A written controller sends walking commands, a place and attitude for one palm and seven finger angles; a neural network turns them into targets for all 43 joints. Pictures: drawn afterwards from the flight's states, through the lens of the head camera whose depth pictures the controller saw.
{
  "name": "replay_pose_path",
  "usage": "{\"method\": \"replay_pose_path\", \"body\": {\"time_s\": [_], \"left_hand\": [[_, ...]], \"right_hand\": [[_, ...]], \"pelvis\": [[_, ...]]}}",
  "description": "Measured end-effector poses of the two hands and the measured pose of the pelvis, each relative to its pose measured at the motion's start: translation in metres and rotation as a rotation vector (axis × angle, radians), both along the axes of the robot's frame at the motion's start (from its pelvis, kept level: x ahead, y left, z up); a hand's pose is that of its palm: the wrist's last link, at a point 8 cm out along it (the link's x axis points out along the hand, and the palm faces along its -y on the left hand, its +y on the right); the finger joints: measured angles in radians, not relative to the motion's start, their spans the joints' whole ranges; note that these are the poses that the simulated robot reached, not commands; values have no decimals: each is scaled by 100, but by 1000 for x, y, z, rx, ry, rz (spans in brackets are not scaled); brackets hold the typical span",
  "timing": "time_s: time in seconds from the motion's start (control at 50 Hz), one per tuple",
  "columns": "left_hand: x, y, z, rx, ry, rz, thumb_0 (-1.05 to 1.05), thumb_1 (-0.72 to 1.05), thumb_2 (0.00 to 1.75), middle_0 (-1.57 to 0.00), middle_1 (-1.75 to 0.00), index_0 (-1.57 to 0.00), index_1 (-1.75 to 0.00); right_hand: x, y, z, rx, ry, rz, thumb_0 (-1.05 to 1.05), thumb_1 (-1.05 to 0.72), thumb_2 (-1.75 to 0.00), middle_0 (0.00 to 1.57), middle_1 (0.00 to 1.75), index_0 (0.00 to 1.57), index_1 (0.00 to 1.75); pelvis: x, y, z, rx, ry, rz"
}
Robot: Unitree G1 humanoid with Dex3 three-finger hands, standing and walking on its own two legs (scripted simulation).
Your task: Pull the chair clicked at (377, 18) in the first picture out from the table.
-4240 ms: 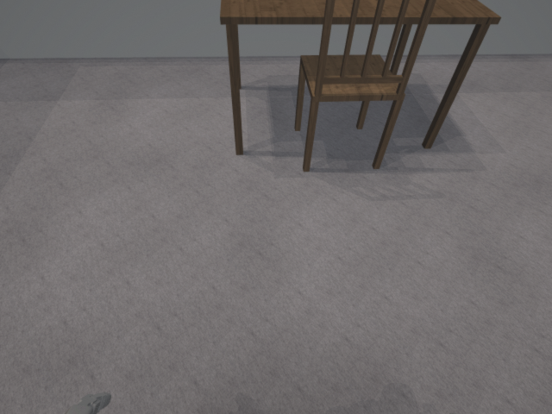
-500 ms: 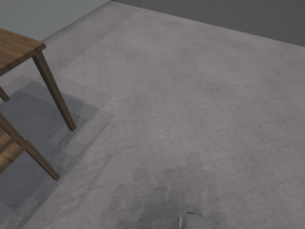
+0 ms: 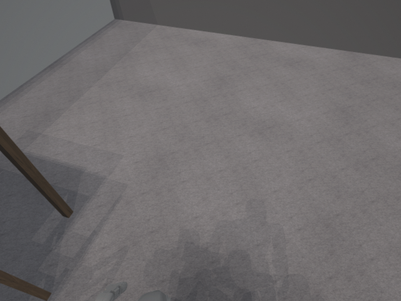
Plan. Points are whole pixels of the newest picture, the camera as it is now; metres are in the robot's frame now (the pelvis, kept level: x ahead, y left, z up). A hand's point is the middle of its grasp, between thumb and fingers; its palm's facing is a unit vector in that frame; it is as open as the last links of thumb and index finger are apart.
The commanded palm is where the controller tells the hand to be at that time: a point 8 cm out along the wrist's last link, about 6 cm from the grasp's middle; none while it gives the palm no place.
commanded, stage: turn to face it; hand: left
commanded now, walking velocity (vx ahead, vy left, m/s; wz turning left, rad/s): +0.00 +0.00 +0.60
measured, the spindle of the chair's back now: out of the picture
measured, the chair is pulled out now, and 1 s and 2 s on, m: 0.00 0.00 0.00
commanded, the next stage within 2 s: take the last steps up to it in 1.88 s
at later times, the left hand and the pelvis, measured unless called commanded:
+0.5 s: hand out of the picture +0.07 +0.25 -0.16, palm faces +0.29 -0.91 -0.28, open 7.4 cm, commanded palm none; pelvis +0.03 +0.01 +0.00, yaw +15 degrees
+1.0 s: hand out of the picture -0.06 +0.16 -0.16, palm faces +0.58 -0.78 -0.25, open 7.4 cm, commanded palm none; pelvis +0.01 -0.03 +0.00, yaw +35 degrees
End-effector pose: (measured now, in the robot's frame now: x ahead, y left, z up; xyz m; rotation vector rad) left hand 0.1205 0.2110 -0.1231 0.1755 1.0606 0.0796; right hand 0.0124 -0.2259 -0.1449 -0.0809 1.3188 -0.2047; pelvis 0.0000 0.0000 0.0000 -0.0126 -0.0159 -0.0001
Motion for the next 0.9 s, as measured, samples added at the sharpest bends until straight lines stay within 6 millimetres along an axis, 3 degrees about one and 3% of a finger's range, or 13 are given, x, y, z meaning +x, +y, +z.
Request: {"method": "replay_pose_path", "body": {"time_s": [0.1,0.2,0.3,0.42,0.52,0.64,0.78,0.9], "left_hand": [[-9,18,-17,-38,14,106,-1,92,89,-20,-30,-21,-30],[-42,53,-41,-35,120,204,0,91,89,-20,-30,-21,-30],[-69,79,-29,13,205,262,0,91,89,-20,-30,-20,-30],[-81,90,-10,63,193,330,0,91,89,-20,-30,-20,-30],[-74,78,0,89,135,366,1,91,89,-20,-30,-20,-30],[-75,40,8,117,45,411,0,91,89,-20,-30,-20,-30],[-115,0,17,85,84,505,0,90,89,-20,-30,-21,-30],[-160,-17,8,44,138,604,0,90,89,-21,-30,-21,-30]], "right_hand": [[40,7,6,-33,8,101,1,-93,-90,20,30,20,30],[79,19,6,-78,-40,182,1,-92,-90,20,30,20,30],[97,26,17,-86,-52,227,1,-91,-90,20,30,20,30],[117,23,20,-71,-53,287,1,-91,-90,20,30,20,30],[135,6,15,-57,-65,332,1,-91,-90,20,30,20,30],[164,-25,-4,-35,-83,391,1,-91,-90,20,30,20,30],[197,-32,9,-29,-98,500,1,-91,-90,20,30,20,30],[214,-13,14,-39,-79,611,1,-91,-90,19,30,19,30]], "pelvis": [[16,12,-5,-14,-2,72],[26,29,-17,-15,6,124],[28,33,-6,-16,21,158],[31,26,2,-20,28,216],[32,7,1,-9,26,274],[31,-25,-10,8,18,359],[31,-42,4,49,12,463],[26,-43,5,48,16,551]]}}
